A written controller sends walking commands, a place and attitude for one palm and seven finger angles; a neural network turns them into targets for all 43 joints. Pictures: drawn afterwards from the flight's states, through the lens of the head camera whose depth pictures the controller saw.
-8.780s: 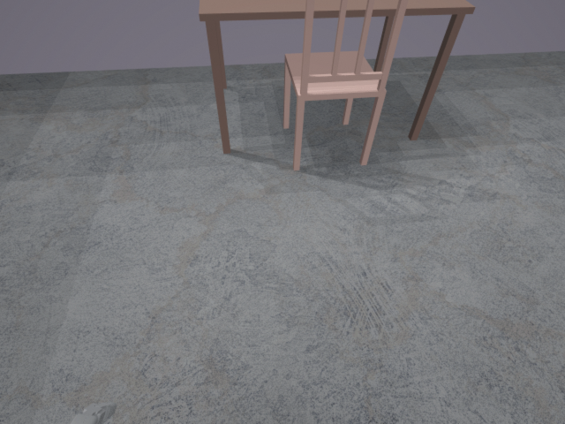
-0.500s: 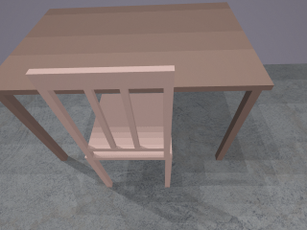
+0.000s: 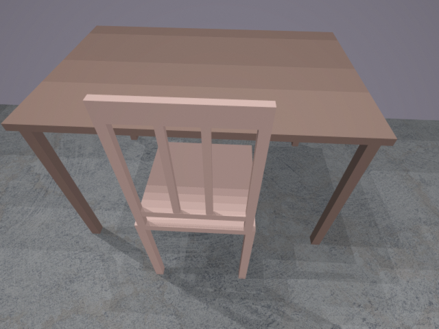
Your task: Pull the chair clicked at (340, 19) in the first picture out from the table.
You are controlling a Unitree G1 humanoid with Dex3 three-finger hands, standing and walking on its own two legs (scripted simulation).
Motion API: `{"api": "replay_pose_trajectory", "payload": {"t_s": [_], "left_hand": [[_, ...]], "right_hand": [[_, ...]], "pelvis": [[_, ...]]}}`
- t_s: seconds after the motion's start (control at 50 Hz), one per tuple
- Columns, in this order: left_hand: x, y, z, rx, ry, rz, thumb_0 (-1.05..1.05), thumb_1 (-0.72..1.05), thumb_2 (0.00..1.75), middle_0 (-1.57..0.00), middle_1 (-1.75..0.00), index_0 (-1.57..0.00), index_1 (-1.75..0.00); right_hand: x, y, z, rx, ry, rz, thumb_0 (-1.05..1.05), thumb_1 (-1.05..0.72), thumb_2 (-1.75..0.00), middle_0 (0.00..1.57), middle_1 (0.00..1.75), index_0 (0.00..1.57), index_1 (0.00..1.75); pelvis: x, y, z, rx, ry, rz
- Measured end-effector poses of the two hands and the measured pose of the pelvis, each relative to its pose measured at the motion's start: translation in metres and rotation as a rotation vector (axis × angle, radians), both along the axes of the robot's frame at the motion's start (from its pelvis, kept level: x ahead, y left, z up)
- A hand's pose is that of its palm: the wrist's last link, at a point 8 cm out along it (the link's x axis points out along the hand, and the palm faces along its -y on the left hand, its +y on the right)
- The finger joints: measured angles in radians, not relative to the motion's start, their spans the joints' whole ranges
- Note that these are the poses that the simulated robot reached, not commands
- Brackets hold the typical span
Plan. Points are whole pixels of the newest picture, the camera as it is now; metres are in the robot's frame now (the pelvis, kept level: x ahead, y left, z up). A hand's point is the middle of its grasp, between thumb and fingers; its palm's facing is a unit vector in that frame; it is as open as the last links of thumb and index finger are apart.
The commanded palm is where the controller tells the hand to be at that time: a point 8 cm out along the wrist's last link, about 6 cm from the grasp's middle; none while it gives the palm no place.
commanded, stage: look again from close up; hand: left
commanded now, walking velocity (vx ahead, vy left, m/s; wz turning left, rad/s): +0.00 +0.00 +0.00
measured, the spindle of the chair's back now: (169, 175) +0.49 +0.18 -0.07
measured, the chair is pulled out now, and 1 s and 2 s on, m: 0.00 0.00 0.00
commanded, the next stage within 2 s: shuffle to correct the standing spot in 0.84 s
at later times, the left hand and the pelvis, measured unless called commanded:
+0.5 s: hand out of the picture +0.02 +0.16 -0.17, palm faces +0.04 -0.97 -0.24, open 7.3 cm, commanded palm none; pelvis +0.01 -0.01 +0.00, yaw +0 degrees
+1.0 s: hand out of the picture +0.00 +0.15 -0.17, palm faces +0.04 -0.98 -0.20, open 7.3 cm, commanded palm none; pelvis +0.01 -0.02 +0.00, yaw +0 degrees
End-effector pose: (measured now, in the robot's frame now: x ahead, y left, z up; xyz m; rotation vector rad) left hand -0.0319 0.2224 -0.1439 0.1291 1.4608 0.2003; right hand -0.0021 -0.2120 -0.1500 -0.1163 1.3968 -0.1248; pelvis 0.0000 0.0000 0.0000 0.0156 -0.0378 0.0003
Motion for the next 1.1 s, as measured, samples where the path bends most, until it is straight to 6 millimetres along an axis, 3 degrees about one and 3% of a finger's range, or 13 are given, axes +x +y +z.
{"api": "replay_pose_trajectory", "payload": {"t_s": [0.1, 0.18, 0.36, 0.56, 0.74, 1.1], "left_hand": [[-0.016, -0.014, 0.001, -0.008, 0.054, -0.005, 0.01, 0.91, 0.9, -0.2, -0.3, -0.2, -0.3], [-0.016, -0.017, 0.001, -0.01, 0.043, -0.003, 0.01, 0.91, 0.9, -0.2, -0.3, -0.21, -0.3], [0.025, -0.016, 0.003, 0.009, -0.079, -0.025, 0.01, 0.91, 0.9, -0.2, -0.3, -0.2, -0.3], [0.047, -0.011, 0.008, 0.035, -0.116, -0.049, 0.01, 0.93, 0.9, -0.2, -0.3, -0.2, -0.3], [0.04, -0.016, 0.007, 0.027, -0.087, -0.042, 0.01, 0.92, 0.9, -0.2, -0.3, -0.2, -0.3], [0.02, -0.029, -0.002, -0.021, -0.037, -0.015, 0.01, 0.91, 0.9, -0.2, -0.3, -0.21, -0.3]], "right_hand": [[-0.004, -0.001, -0.002, 0.011, 0.02, 0.001, 0.01, -0.92, -0.89, 0.2, 0.3, 0.2, 0.3], [0.0, -0.003, -0.007, 0.016, -0.015, 0.01, 0.0, -0.91, -0.89, 0.2, 0.3, 0.2, 0.3], [0.01, -0.003, -0.013, 0.033, -0.064, 0.01, 0.01, -0.93, -0.89, 0.2, 0.3, 0.2, 0.3], [-0.006, -0.008, -0.01, 0.037, -0.011, 0.002, 0.01, -0.92, -0.89, 0.2, 0.3, 0.2, 0.3], [-0.019, -0.013, -0.009, 0.032, 0.042, -0.003, 0.0, -0.91, -0.89, 0.2, 0.3, 0.2, 0.3], [-0.014, -0.012, -0.007, 0.026, 0.044, 0.001, 0.0, -0.91, -0.89, 0.2, 0.3, 0.2, 0.3]], "pelvis": [[0.001, -0.004, -0.001, -0.009, 0.019, 0.002], [0.003, -0.004, -0.005, -0.011, 0.018, 0.014], [0.01, -0.007, -0.005, -0.004, 0.0, 0.014], [0.008, -0.014, -0.003, 0.001, 0.009, 0.008], [0.008, -0.018, -0.002, 0.003, 0.009, 0.008], [0.012, -0.019, -0.004, -0.001, 0.011, 0.005]]}}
